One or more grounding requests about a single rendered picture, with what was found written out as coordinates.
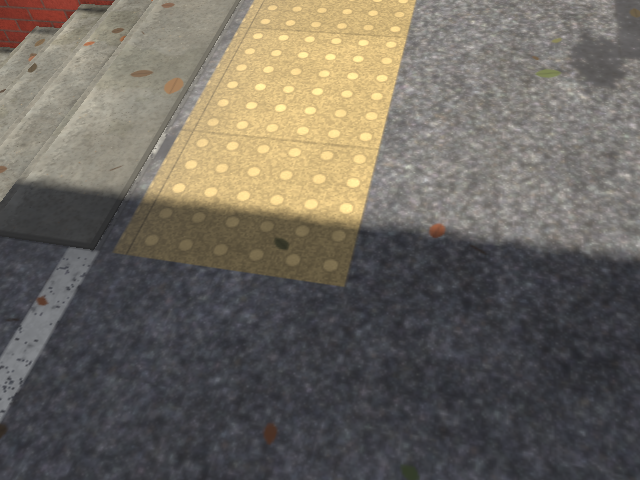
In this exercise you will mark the stairs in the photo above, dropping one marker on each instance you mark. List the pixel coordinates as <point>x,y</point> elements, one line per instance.
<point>26,140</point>

